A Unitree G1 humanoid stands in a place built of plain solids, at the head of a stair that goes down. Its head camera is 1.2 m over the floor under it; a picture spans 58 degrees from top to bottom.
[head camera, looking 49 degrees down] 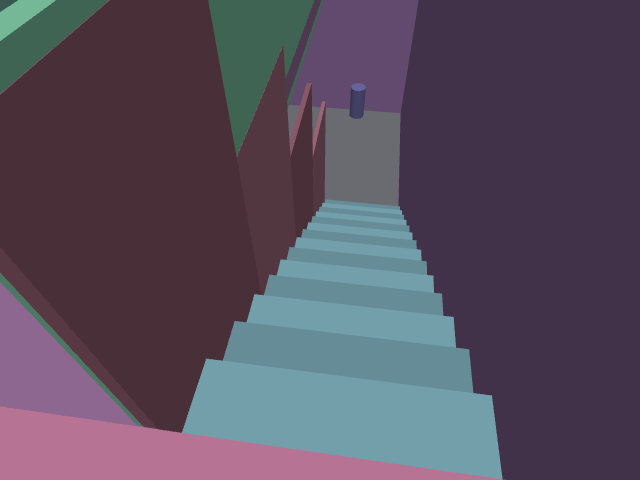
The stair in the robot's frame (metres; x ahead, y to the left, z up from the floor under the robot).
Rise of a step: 0.19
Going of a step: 0.27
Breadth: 0.96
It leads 8 degrees to the right of straight ahead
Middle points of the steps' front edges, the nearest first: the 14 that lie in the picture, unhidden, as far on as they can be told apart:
0.31 -0.05 0.00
0.60 -0.08 -0.19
0.86 -0.12 -0.38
1.13 -0.15 -0.57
1.39 -0.19 -0.76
1.65 -0.22 -0.95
1.91 -0.26 -1.14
2.17 -0.29 -1.33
2.43 -0.33 -1.52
2.69 -0.36 -1.71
2.95 -0.40 -1.90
3.21 -0.43 -2.09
3.47 -0.47 -2.28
3.73 -0.51 -2.47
